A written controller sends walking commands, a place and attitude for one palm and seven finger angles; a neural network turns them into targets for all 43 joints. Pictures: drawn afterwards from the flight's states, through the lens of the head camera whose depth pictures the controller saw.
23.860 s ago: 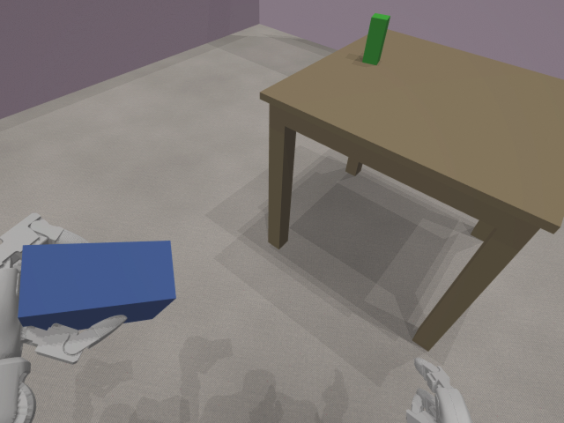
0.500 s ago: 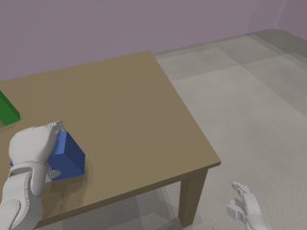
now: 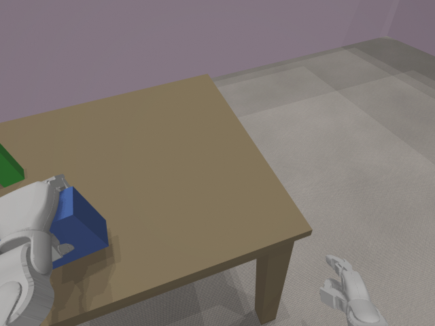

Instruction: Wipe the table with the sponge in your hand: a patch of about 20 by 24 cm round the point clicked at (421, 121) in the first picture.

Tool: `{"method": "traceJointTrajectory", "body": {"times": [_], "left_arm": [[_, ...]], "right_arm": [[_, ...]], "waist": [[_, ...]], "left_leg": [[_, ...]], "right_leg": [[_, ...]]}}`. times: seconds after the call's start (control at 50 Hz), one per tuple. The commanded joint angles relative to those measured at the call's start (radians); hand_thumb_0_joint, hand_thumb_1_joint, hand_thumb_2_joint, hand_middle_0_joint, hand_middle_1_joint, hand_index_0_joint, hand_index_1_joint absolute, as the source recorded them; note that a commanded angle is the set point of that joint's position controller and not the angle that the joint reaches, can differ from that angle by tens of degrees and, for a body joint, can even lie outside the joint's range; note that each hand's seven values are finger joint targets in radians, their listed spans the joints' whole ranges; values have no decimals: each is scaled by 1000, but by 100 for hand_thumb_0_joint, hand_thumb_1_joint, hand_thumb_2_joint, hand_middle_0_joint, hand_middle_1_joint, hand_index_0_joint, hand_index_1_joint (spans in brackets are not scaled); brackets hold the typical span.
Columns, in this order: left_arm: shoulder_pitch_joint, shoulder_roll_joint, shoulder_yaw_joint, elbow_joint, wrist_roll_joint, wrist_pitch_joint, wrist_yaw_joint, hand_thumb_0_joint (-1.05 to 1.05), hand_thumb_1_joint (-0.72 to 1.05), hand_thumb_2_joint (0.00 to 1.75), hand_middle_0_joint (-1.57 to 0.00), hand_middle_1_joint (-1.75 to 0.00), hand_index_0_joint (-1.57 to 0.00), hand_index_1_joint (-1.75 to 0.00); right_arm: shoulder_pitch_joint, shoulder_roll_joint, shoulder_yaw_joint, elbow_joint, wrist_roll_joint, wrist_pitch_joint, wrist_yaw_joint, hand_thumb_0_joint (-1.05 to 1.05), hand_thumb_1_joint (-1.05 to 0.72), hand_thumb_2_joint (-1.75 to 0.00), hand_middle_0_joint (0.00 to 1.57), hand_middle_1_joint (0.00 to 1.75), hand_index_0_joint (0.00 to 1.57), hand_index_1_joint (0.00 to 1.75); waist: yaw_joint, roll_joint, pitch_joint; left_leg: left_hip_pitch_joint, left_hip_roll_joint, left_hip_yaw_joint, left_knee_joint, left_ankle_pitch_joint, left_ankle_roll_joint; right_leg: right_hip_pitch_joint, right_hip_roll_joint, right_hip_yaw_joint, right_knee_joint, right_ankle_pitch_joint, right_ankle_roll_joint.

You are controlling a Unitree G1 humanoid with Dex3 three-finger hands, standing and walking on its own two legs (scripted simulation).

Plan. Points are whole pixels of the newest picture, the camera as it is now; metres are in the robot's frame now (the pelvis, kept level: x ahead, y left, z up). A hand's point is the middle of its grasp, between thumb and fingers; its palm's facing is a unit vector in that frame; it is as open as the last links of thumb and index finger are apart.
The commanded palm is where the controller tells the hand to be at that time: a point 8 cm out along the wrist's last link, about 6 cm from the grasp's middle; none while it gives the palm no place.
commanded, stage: move the sponge above the wiping area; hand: left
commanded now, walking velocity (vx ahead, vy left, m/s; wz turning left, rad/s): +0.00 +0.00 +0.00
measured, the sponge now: (66, 235) +0.22 +0.33 +0.06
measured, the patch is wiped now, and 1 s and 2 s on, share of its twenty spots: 0.05 0.05 0.05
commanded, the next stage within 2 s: lower the sponge onto the table in 1.26 s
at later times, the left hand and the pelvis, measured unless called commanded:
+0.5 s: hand (69, 244) +0.20 +0.30 +0.08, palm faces -0.02 -0.18 -0.98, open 10.0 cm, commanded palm +0.18 +0.29 +0.16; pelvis +0.00 +0.00 +0.00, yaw +0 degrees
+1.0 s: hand (88, 242) +0.21 +0.27 +0.07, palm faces -0.09 -0.14 -0.99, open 10.0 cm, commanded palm +0.19 +0.30 +0.16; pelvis +0.00 +0.00 +0.00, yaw +0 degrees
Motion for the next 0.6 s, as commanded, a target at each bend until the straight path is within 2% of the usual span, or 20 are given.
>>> {"method": "traceJointTrajectory", "body": {"times": [0.0, 0.04, 0.06, 0.1, 0.12, 0.14, 0.16, 0.22, 0.24, 0.26, 0.28, 0.32, 0.34, 0.38, 0.44, 0.5, 0.52, 0.54, 0.56, 0.58], "left_arm": [[-159, 115, -57, -151, 14, 26, -86, 0, 10, 130, -120, -160, -120, -160], [-210, 128, -68, -254, 48, -22, -109, 0, 10, 130, -120, -160, -120, -160], [-237, 197, -17, -293, 74, -61, -105, 0, 10, 130, -120, -160, -120, -160], [-292, 244, 25, -388, 116, -142, -73, 0, 10, 130, -120, -160, -120, -160], [-318, 331, 104, -428, 139, -165, -37, 0, 10, 130, -120, -160, -120, -160], [-258, 274, 94, -418, 154, -185, -5, 0, 10, 130, -120, -160, -120, -160], [-231, 312, 150, -358, 166, -190, 28, 0, 10, 130, -120, -160, -120, -160], [-198, 286, 186, -228, 138, -114, 84, 0, 10, 130, -120, -160, -120, -160], [-179, 194, 121, -207, 92, -86, 81, 0, 10, 130, -120, -160, -120, -160], [-143, 213, 143, -190, 66, -63, 77, 0, 10, 130, -120, -160, -120, -160], [-96, 167, 111, -157, 27, -33, 62, 0, 10, 130, -120, -160, -120, -160], [-12, 155, 102, -120, 5, 25, 23, 0, 10, 130, -120, -160, -120, -160], [23, 98, 41, -155, -11, 44, -5, 0, 10, 130, -120, -160, -120, -160], [33, 107, 9, -205, -10, 64, -50, 0, 10, 130, -120, -160, -120, -160], [-70, 132, -25, -314, 38, 34, -88, 0, 10, 130, -120, -160, -120, -160], [-203, 265, 58, -424, 105, -78, -62, 0, 10, 130, -120, -160, -120, -160], [-253, 374, 140, -463, 126, -104, -32, 0, 10, 130, -120, -160, -120, -160], [-244, 281, 92, -452, 144, -135, -11, 0, 10, 130, -120, -160, -120, -160], [-243, 327, 147, -389, 160, -159, 20, 0, 10, 130, -120, -160, -120, -160], [-252, 278, 118, -334, 151, -170, 37, 0, 10, 130, -120, -160, -120, -160]], "right_arm": [[-224, -118, -23, -200, 8, -65, -11, 0, -90, -90, 20, 30, 20, 30], [-219, -105, -17, -221, -4, -84, -16, 0, -90, -90, 20, 30, 20, 30], [-194, -105, -23, -214, -14, -87, -16, 0, -90, -90, 20, 30, 20, 30], [-165, -94, -28, -214, -32, -94, -23, 0, -90, -90, 20, 30, 20, 30], [-169, -97, -27, -223, -39, -104, -25, 0, -90, -90, 20, 30, 20, 30], [-141, -77, -28, -214, -45, -109, -32, 0, -90, -90, 20, 30, 20, 30], [-122, -86, -36, -197, -45, -103, -32, 0, -90, -90, 20, 30, 20, 30], [-179, -93, -36, -184, -22, -79, -9, 0, -90, -90, 20, 30, 20, 30], [-174, -90, -39, -186, -17, -69, -2, 0, -90, -90, 20, 30, 20, 30], [-181, -99, -43, -182, -8, -60, 3, 0, -90, -90, 20, 30, 20, 30], [-201, -101, -38, -188, -5, -54, 8, 0, -90, -90, 20, 30, 20, 30], [-263, -112, -28, -189, 5, -43, 15, 0, -90, -90, 20, 30, 20, 30], [-241, -113, -28, -203, 6, -36, 19, 0, -90, -90, 20, 30, 20, 30], [-241, -116, -24, -217, 11, -31, 20, 0, -90, -90, 20, 30, 20, 30], [-237, -108, -17, -236, -1, -46, 9, 0, -90, -90, 20, 30, 20, 30], [-183, -100, -26, -227, -29, -61, -13, 0, -90, -90, 20, 30, 20, 30], [-181, -107, -25, -236, -36, -73, -21, 0, -90, -90, 20, 30, 20, 30], [-170, -78, -21, -225, -40, -84, -32, 0, -90, -90, 20, 30, 20, 30], [-133, -90, -33, -201, -44, -86, -39, 0, -90, -90, 20, 30, 20, 30], [-129, -90, -35, -192, -38, -85, -39, 0, -90, -90, 20, 30, 20, 30]], "waist": [[-38, -106, -123], [-40, -82, -191], [-33, -67, -230], [-17, -27, -291], [14, 9, -298], [6, 8, -321], [12, 7, -289], [37, -3, -199], [24, -26, -196], [29, -55, -176], [30, -81, -157], [36, -94, -112], [19, -104, -139], [-1, -116, -143], [-24, -75, -177], [-16, -53, -250], [12, -16, -250], [-7, -3, -278], [-4, -6, -246], [-13, 21, -219]], "left_leg": [[55, -15, -81, -29, 177, 36], [94, -17, -80, -17, 193, 48], [114, -17, -86, -11, 217, 50], [164, -12, -95, -4, 266, 49], [167, -12, -110, -3, 278, 42], [184, -4, -91, 5, 313, 41], [172, 0, -95, 1, 316, 28], [129, -2, -108, -22, 297, 11], [109, 2, -86, -23, 293, 12], [100, 5, -87, -25, 285, 4], [80, 0, -83, -30, 276, 5], [62, -8, -83, -32, 260, 7], [55, -1, -69, -31, 270, 13], [44, -9, -78, -23, 254, 21], [73, -15, -77, -9, 229, 41], [136, -16, -82, 11, 265, 51], [136, -21, -100, 17, 268, 43], [170, -12, -78, 20, 279, 46], [170, -6, -81, 20, 267, 36], [159, -8, -83, 11, 247, 29]], "right_leg": [[-32, -36, 98, -78, 226, 2], [-23, -30, 94, -67, 220, -4], [-8, -30, 99, -63, 236, -6], [5, -20, 97, -55, 243, -17], [0, -4, 129, -44, 244, -38], [12, -5, 97, -39, 246, -37], [2, 0, 110, -49, 235, -44], [-5, 6, 151, -62, 229, -65], [10, -11, 100, -62, 254, -43], [7, -15, 110, -63, 255, -34], [22, -22, 94, -65, 278, -23], [5, -19, 124, -68, 284, -26], [28, -27, 84, -55, 316, -12], [34, -33, 92, -49, 331, -3], [5, -31, 105, -51, 283, -6], [15, -25, 118, -51, 291, -13], [0, -15, 150, -44, 286, -34], [4, -12, 117, -48, 258, -30], [-26, -3, 134, -65, 216, -39], [-36, -5, 124, -74, 197, -40]]}}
